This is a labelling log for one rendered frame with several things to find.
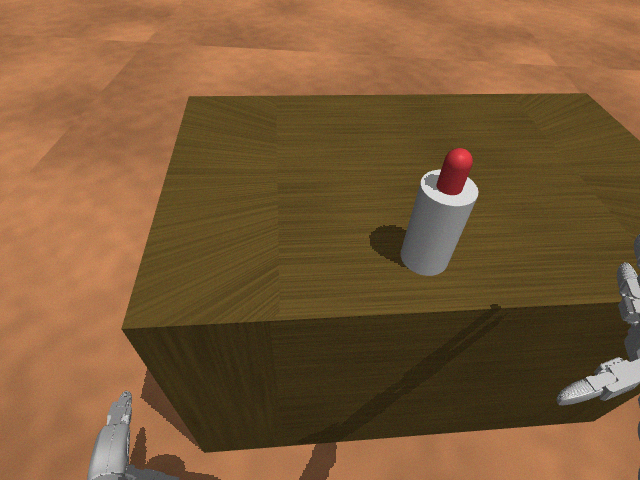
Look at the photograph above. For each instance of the right robot hand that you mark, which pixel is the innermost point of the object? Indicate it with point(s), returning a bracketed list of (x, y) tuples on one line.
[(616, 376)]

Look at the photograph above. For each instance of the left robot hand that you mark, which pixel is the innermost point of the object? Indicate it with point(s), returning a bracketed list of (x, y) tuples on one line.
[(110, 454)]

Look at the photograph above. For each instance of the bottle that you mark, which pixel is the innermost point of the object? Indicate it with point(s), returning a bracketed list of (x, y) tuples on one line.
[(442, 207)]

